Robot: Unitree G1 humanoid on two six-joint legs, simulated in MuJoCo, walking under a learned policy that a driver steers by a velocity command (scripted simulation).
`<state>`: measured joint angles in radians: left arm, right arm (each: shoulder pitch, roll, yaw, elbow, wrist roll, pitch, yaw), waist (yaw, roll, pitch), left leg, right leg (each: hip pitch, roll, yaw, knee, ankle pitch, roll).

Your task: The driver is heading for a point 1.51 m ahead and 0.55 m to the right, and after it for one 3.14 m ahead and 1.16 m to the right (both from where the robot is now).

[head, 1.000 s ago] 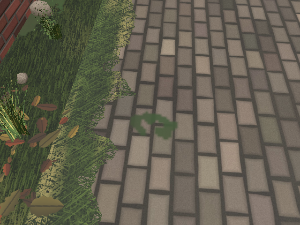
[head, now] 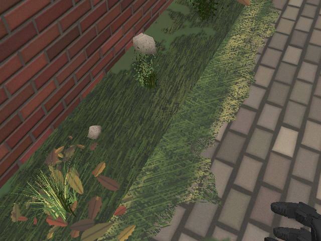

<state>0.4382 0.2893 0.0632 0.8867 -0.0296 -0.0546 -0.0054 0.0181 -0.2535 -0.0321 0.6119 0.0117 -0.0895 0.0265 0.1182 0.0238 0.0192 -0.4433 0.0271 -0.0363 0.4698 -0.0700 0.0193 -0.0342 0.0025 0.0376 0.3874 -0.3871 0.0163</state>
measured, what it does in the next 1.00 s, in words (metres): walks ahead, turning right: right foot, then left foot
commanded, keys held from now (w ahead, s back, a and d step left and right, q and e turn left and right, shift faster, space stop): w+e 0.76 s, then w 0.24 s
